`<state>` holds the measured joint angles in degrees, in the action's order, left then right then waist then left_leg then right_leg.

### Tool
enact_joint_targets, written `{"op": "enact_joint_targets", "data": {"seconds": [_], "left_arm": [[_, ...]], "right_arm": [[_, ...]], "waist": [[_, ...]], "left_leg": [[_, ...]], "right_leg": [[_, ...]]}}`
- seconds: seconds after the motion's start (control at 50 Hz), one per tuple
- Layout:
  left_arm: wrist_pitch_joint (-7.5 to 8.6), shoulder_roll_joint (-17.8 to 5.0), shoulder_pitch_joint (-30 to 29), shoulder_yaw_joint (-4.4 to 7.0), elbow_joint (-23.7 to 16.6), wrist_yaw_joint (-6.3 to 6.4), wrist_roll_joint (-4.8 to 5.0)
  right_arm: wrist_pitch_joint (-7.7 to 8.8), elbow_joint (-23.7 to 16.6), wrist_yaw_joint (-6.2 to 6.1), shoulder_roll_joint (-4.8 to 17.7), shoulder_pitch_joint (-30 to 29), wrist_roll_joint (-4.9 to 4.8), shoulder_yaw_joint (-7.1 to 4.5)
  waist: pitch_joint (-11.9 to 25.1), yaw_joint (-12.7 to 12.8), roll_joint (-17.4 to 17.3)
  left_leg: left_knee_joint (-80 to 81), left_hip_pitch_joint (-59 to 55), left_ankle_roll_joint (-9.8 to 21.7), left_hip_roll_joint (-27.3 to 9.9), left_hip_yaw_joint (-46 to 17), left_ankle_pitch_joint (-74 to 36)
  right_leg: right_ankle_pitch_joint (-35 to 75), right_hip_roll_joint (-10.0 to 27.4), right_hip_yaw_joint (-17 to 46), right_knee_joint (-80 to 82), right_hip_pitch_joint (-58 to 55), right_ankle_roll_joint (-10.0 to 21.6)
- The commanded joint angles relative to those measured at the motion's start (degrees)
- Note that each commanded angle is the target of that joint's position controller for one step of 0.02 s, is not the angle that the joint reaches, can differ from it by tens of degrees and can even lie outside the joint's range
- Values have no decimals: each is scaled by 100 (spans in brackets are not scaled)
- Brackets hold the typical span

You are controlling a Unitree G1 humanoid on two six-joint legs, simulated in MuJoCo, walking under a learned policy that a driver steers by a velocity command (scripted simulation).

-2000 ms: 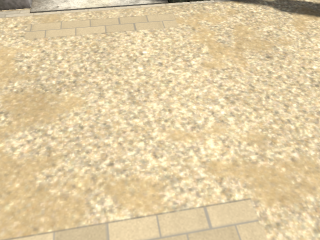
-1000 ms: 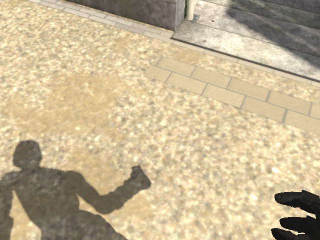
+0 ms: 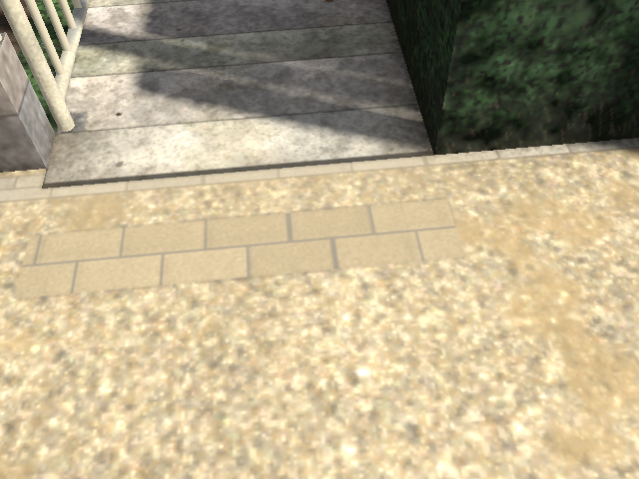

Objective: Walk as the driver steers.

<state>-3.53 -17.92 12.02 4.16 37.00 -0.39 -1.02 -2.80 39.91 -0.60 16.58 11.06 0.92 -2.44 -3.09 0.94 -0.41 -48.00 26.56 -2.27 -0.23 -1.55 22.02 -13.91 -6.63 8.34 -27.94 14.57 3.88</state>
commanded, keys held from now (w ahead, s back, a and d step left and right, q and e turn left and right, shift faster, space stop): shift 1.00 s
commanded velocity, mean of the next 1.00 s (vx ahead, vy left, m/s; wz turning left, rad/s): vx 0.00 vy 0.00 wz -0.10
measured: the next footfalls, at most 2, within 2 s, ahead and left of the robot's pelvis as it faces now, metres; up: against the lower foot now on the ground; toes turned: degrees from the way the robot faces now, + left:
left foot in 0.10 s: +0.06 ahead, +0.12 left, +0.00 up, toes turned -3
right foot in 0.38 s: +0.00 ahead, -0.09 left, +0.00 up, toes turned +1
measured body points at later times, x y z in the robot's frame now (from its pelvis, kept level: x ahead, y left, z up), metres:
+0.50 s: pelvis +0.00 +0.02 +0.00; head +0.01 +0.02 +0.45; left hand +0.12 +0.27 -0.12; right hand +0.10 -0.23 -0.12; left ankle +0.02 +0.12 -0.74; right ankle -0.04 -0.09 -0.74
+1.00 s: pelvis -0.01 +0.01 +0.01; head +0.00 +0.01 +0.46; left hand +0.05 +0.26 -0.14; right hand +0.02 -0.24 -0.14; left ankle +0.02 +0.12 -0.74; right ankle -0.04 -0.09 -0.74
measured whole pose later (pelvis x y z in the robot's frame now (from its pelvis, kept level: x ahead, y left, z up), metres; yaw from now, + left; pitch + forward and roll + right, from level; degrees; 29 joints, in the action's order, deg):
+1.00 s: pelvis -0.01 +0.01 +0.01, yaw -2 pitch -2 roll +0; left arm 0.0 -12.8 14.0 -0.3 59.3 1.9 -0.6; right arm -0.5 60.1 -1.3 12.5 13.5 0.5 -1.0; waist -1.9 -0.6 0.2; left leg -22.1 10.2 0.9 1.0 -0.2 10.1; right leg -14.2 -2.4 3.0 -21.7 5.7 1.4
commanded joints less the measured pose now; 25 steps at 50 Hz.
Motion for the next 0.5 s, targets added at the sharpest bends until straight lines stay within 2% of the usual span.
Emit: {"op": "enact_joint_targets", "data": {"seconds": [0.02,0.06,0.08,0.1,0.12,0.14,0.16,0.18,0.2,0.24,0.3,0.34,0.36,0.38,0.4,0.42,0.44,0.46,0.5], "left_arm": [[40,-847,95,198,-265,-1,-37],[43,-812,-85,164,-248,12,1],[56,-750,-237,127,-256,33,64],[95,-558,-219,56,-274,52,82],[139,-135,101,-64,-301,55,38],[74,-379,195,-4,-274,76,33],[42,-597,135,60,-171,81,-9],[43,-536,59,57,-86,46,21],[48,-455,89,42,8,20,51],[44,-288,162,-25,114,-37,43],[37,-103,11,-131,197,-22,92],[44,-35,104,-176,333,20,102],[73,-56,125,-194,395,44,64],[124,-229,45,-180,388,70,-13],[189,-451,38,-169,361,101,-91],[213,-513,-254,-140,464,101,0],[253,-232,-377,-209,430,76,3],[285,-195,-270,-227,485,78,-1],[322,-253,-76,-233,661,137,9]], "right_arm": [[95,-447,-31,430,-90,-55,-77],[129,-411,-59,386,108,-72,-61],[170,-356,-85,316,300,-39,-41],[234,-354,-126,390,363,34,-34],[294,-457,-163,725,325,133,-36],[282,-428,-106,989,131,59,-93],[311,-404,-58,743,197,14,-54],[338,-374,-42,512,57,-15,19],[330,-373,-51,455,-115,11,40],[329,-295,-93,483,-174,17,33],[295,-147,-49,458,80,3,20],[246,-76,-26,496,60,-24,-11],[234,-48,-25,491,69,-32,-23],[250,-48,-15,421,145,-22,-12],[270,-92,20,337,171,-4,0],[250,-33,42,134,255,-58,46],[239,79,27,277,100,-10,25],[240,136,20,350,30,-4,-12],[263,231,31,361,43,-6,-32]], "waist": [[617,127,827],[561,-28,802],[538,-203,702],[577,-209,377],[768,4,-807],[593,50,-1402],[493,-47,-1020],[383,-6,-783],[352,58,-697],[455,65,-900],[662,-129,-920],[681,-54,-900],[665,-27,-813],[686,-92,-609],[711,-184,-185],[401,-412,731],[240,-274,545],[163,-181,400],[167,-157,373]], "left_leg": [[499,-401,148,112,125,150],[1299,-917,256,166,174,-100],[2150,-1416,322,150,174,-682],[2784,-1941,424,-266,-287,-1216],[3279,-2336,689,-1573,-1663,-1992],[3225,-1615,1516,-2173,-2351,-3056],[3235,-1465,1778,-2133,-2277,-3170],[3182,-1416,1688,-1824,-1860,-3069],[3121,-1397,1479,-1479,-1398,-2997],[2910,-1723,1247,-1081,-870,-3436],[2658,-2145,1217,-968,-746,-3589],[2495,-2101,1101,-866,-719,-3293],[2456,-1856,940,-819,-717,-2989],[2489,-1509,733,-801,-790,-2463],[2330,-1219,583,-624,-638,-1955],[2652,-1602,480,-206,-263,-1158],[2602,-1858,423,-216,-258,-1190],[2560,-1878,457,-255,-295,-1316],[2543,-1896,515,-346,-361,-1683]], "right_leg": [[3019,1566,1325,316,-498,826],[2860,1491,1452,195,-355,679],[2404,1352,1450,76,-133,481],[1518,1137,1386,-97,208,188],[-106,522,711,-1017,532,-105],[-1888,-149,-91,-1350,568,-228],[-2021,82,-59,-2005,467,-288],[-1752,142,-40,-2176,458,-327],[-1526,172,-78,-2212,382,-401],[-1324,214,-292,-1772,323,-500],[-1178,295,-613,-731,55,-542],[-408,298,-792,363,-385,-482],[301,391,-699,884,-781,-427],[616,687,-293,941,-1126,-355],[1068,1223,239,888,-1282,-249],[836,1304,328,772,-359,-68],[452,1235,321,858,-82,-79],[299,1135,229,895,-7,-129],[450,1032,135,882,-109,-155]]}}
Keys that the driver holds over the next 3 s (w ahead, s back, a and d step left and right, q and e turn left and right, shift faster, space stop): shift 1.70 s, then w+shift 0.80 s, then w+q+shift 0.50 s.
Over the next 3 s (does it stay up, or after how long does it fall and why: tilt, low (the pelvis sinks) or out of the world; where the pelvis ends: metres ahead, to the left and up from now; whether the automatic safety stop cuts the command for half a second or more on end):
stays up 0.87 0.05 -0.04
